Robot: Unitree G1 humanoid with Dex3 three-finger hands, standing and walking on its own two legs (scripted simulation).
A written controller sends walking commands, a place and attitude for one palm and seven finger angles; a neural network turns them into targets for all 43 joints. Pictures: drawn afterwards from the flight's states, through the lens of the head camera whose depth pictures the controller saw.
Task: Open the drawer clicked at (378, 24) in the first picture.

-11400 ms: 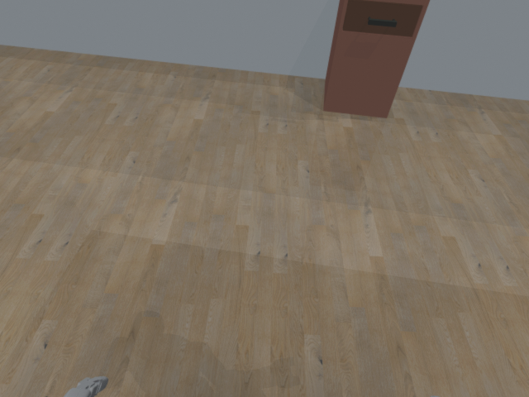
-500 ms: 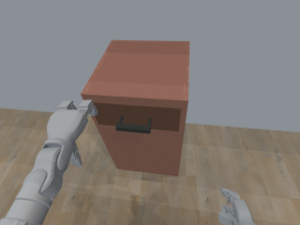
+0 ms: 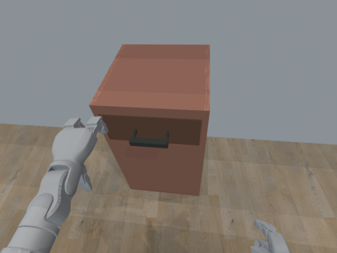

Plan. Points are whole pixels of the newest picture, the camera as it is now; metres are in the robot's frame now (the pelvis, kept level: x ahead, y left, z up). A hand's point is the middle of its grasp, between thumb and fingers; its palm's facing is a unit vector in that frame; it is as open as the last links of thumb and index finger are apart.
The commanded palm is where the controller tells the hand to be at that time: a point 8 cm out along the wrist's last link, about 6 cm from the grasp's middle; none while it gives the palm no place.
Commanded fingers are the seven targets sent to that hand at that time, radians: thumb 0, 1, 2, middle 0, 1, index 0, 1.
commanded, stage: move the hooked fingers above the handle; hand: left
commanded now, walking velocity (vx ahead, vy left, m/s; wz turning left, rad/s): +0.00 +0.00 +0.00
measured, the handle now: (150, 137) +0.53 +0.16 -0.16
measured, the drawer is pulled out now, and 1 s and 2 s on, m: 0.00 0.00 0.00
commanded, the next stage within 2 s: none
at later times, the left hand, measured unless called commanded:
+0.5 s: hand (116, 150) +0.37 +0.21 +0.00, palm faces -0.08 -0.04 -1.00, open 13.8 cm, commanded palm +0.35 +0.21 +0.06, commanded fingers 0.00 -0.50 0.30 -0.30 -1.20 -0.30 -1.20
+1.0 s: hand (134, 146) +0.42 +0.18 -0.05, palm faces -0.07 -0.03 -1.00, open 13.8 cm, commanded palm +0.41 +0.19 +0.00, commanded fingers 0.00 -0.50 0.30 -0.30 -1.20 -0.30 -1.20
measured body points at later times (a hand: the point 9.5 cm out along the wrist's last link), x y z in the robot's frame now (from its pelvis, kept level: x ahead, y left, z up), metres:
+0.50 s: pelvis -0.01 -0.01 -0.01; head +0.04 -0.03 +0.43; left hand +0.37 +0.21 +0.05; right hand +0.10 -0.26 -0.15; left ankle -0.03 +0.12 -0.74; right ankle +0.03 -0.13 -0.74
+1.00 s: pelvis -0.02 +0.00 -0.04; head +0.07 -0.02 +0.40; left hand +0.42 +0.18 +0.00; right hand +0.05 -0.27 -0.17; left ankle -0.03 +0.12 -0.74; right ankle +0.03 -0.13 -0.74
